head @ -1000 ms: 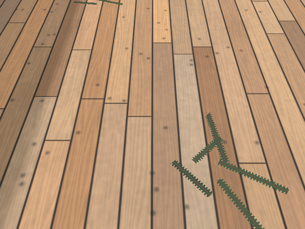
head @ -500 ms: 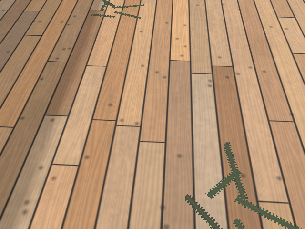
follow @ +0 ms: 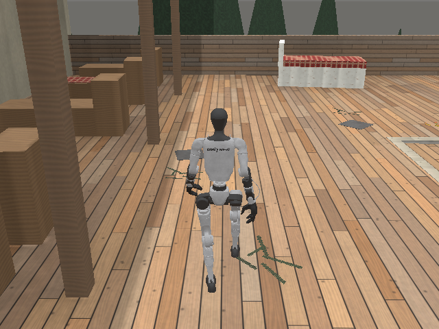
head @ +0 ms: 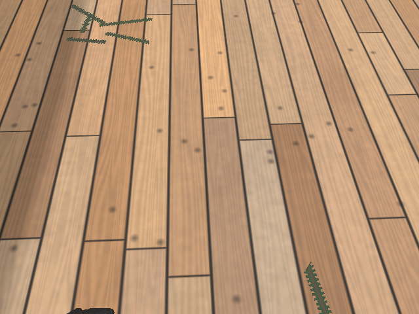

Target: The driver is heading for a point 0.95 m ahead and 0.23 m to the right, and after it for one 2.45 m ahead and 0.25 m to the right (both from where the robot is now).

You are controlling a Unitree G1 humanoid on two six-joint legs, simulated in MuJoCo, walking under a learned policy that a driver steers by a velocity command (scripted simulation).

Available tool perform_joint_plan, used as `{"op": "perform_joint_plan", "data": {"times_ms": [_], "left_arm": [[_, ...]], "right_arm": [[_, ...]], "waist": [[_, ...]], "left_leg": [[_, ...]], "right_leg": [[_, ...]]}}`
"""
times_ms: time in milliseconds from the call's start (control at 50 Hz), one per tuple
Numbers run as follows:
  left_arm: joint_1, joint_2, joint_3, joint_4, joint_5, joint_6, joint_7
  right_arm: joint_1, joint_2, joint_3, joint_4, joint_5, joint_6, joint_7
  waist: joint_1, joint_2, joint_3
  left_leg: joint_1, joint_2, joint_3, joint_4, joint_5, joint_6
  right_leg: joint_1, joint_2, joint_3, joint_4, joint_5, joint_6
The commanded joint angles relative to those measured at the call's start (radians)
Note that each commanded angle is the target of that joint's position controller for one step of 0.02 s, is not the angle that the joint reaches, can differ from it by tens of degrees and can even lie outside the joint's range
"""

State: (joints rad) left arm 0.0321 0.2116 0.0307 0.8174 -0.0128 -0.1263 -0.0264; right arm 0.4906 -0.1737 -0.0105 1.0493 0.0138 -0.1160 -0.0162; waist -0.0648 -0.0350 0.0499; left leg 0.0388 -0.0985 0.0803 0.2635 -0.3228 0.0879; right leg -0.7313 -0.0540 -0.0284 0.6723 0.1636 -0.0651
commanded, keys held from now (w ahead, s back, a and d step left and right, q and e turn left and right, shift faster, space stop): e+shift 0.12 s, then w+e+shift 0.52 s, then w+shift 0.22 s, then w+q+shift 0.14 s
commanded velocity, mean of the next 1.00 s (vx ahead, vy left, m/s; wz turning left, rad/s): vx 0.74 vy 0.00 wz -0.59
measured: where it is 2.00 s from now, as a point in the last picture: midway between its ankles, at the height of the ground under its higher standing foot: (297, 109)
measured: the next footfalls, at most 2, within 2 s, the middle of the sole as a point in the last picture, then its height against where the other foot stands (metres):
right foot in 0.10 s outside the picture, level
left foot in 0.56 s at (173, 313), level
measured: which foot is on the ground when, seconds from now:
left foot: down 0.00-0.08, up 0.10-0.54, down 0.56-1.00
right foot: up 0.00-0.08, down 0.10-0.54, up 0.56-1.00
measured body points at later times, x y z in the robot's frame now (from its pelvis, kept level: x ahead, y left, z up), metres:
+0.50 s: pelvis +0.28 +0.01 +0.01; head +0.30 +0.00 +0.46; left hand +0.42 +0.27 -0.11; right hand +0.41 -0.28 -0.07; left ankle +0.43 +0.13 -0.71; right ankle +0.27 -0.06 -0.74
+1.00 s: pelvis +0.56 -0.11 -0.02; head +0.60 -0.13 +0.43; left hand +0.90 -0.14 -0.07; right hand +0.29 -0.23 -0.12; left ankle +0.44 +0.12 -0.73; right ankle +0.61 -0.27 -0.73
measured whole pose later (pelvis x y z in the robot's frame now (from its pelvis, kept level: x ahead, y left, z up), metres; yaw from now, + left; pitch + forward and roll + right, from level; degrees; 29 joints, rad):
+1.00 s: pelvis +0.56 -0.11 -0.02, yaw -36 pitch +4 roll +0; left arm -0.06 0.26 0.00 0.59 0.05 -0.05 -0.08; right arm 0.63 -0.24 -0.02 0.94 -0.02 -0.09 0.00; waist -0.14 -0.04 0.01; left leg 0.19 0.05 0.11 0.21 -0.43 -0.02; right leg -0.60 0.02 -0.06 0.62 -0.17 -0.13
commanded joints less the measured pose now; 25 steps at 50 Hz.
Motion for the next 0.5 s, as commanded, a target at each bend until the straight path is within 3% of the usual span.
{"op": "perform_joint_plan", "data": {"times_ms": [20, 60, 80, 100, 120, 140, 160, 180, 200, 240, 260, 280, 300, 320, 360, 440, 480, 500], "left_arm": [[-0.009, 0.046, 0.003, -0.055, -0.008, -0.007, -0.022], [0.145, 0.134, 0.038, -0.024, 0.001, 0.005, -0.03], [0.286, 0.176, 0.058, 0.012, 0.004, 0.009, -0.031], [0.414, 0.203, 0.068, 0.039, 0.012, 0.016, -0.022], [0.366, 0.245, 0.061, 0.018, 0.038, 0.021, -0.02], [0.306, 0.25, 0.058, -0.027, 0.063, 0.022, -0.016], [0.252, 0.21, 0.069, -0.074, 0.029, 0.037, -0.011], [0.193, 0.17, 0.058, -0.081, -0.009, 0.048, -0.002], [0.141, 0.161, 0.05, -0.1, -0.012, 0.051, 0.002], [0.117, 0.153, 0.05, -0.122, 0.008, 0.042, 0.009], [0.129, 0.154, 0.053, -0.123, 0.004, 0.041, 0.013], [0.219, 0.206, 0.073, -0.059, 0.025, 0.057, 0.019], [0.23, 0.205, 0.074, -0.062, 0.026, 0.067, 0.022], [0.234, 0.216, 0.079, -0.072, 0.03, 0.075, 0.022], [0.252, 0.215, 0.085, -0.093, 0.027, 0.083, 0.008], [0.28, 0.247, 0.106, -0.121, 0.023, 0.087, -0.006], [0.243, 0.25, 0.111, -0.145, 0.027, 0.088, -0.012], [0.211, 0.247, 0.11, -0.161, 0.03, 0.089, -0.014]], "right_arm": [[-0.029, -0.199, -0.028, -0.049, -0.008, -0.01, -0.034], [-0.092, -0.216, -0.035, -0.077, -0.016, 0.01, -0.05], [-0.16, -0.233, -0.04, -0.103, -0.021, 0.024, -0.053], [-0.228, -0.239, -0.042, -0.141, -0.023, 0.03, -0.048], [-0.071, -0.073, -0.006, -0.165, -0.065, 0.025, -0.025], [0.091, -0.061, 0.011, -0.166, -0.033, 0.004, 0.008], [-0.007, -0.15, -0.009, -0.201, -0.011, -0.01, 0.023], [-0.141, -0.196, -0.025, -0.247, -0.006, -0.017, 0.022], [-0.198, -0.223, -0.038, -0.27, -0.015, -0.015, 0.013], [-0.21, -0.222, -0.048, -0.288, -0.033, 0.001, 0.002], [-0.225, -0.209, -0.049, -0.296, -0.037, 0.001, -0.004], [-0.226, -0.146, -0.019, -0.3, -0.114, 0.045, 0.011], [-0.234, -0.116, -0.015, -0.316, -0.117, 0.065, 0.018], [-0.271, -0.113, -0.01, -0.347, -0.099, 0.076, 0.024], [-0.377, -0.143, -0.013, -0.394, -0.071, 0.086, 0.023], [-0.488, -0.171, -0.014, -0.444, -0.042, 0.067, 0.013], [-0.494, -0.174, -0.015, -0.462, -0.024, 0.054, 0.009], [-0.459, -0.182, -0.02, -0.459, -0.014, 0.048, 0.004]], "waist": [[0.062, 0.131, -0.036], [0.146, 0.168, -0.127], [0.225, 0.178, -0.178], [0.296, 0.112, -0.204], [0.128, -0.262, -0.272], [0.077, -0.227, -0.498], [0.117, -0.087, -0.438], [0.097, 0.027, -0.258], [0.055, 0.074, -0.166], [0.012, 0.059, -0.097], [0.012, 0.047, -0.088], [0.021, 0.068, -0.072], [0.02, 0.056, -0.087], [0.031, -0.006, -0.084], [0.076, -0.068, -0.056], [0.131, -0.059, -0.078], [0.123, -0.056, -0.084], [0.098, -0.053, -0.088]], "left_leg": [[-0.161, 0.212, -0.015, 0.012, 0.883, -0.024], [-0.095, 0.21, 0.009, 0.215, 1.043, -0.074], [-0.116, 0.207, 0.016, 0.414, 1.068, -0.093], [-0.198, 0.146, 0.032, 0.742, 0.852, -0.126], [-0.568, -0.018, -0.008, 1.184, -0.296, -0.172], [-0.684, -0.027, -0.231, 1.386, -0.311, -0.144], [-0.765, 0.027, -0.26, 1.344, -0.201, -0.092], [-0.832, 0.074, -0.234, 1.231, -0.1, -0.06], [-0.816, 0.099, -0.223, 1.131, -0.05, -0.05], [-0.702, 0.138, -0.24, 0.948, 0.002, -0.056], [-0.662, 0.146, -0.227, 0.872, 0.013, -0.066], [-0.575, 0.168, -0.14, 0.821, 0.02, -0.095], [-0.537, 0.164, -0.119, 0.79, 0.044, -0.112], [-0.528, 0.16, -0.103, 0.734, 0.046, -0.134], [-0.558, 0.154, -0.11, 0.63, 0.099, -0.166], [-0.541, 0.11, -0.145, 0.415, 0.137, -0.177], [-0.432, 0.081, -0.154, 0.316, 0.127, -0.164], [-0.331, 0.07, -0.159, 0.269, 0.117, -0.154]], "right_leg": [[0.334, 0.109, -0.052, -0.155, 0.185, -0.013], [0.476, 0.169, -0.062, -0.118, 0.085, -0.026], [0.596, 0.166, -0.049, -0.131, 0.055, -0.046], [0.709, 0.081, 0.047, -0.235, 0.174, -0.091], [0.989, -0.136, 0.341, -0.066, 0.671, -0.236], [1.108, -0.285, 0.739, -0.189, 0.358, -0.401], [1.022, -0.229, 0.764, -0.322, -0.272, -0.383], [0.847, -0.171, 0.719, -0.433, -0.707, -0.318], [0.691, -0.151, 0.727, -0.502, -0.803, -0.283], [0.501, -0.06, 0.66, -0.552, -0.768, -0.25], [0.444, -0.027, 0.613, -0.546, -0.718, -0.242], [0.351, 0.001, 0.464, -0.499, -0.523, -0.22], [0.306, 0.057, 0.405, -0.468, -0.5, -0.207], [0.265, 0.057, 0.431, -0.473, -0.546, -0.217], [0.273, 0.05, 0.507, -0.507, -0.633, -0.211], [0.404, 0.043, 0.58, -0.455, -0.64, -0.181], [0.38, 0.046, 0.597, -0.411, -0.643, -0.165], [0.337, 0.048, 0.609, -0.384, -0.659, -0.151]]}}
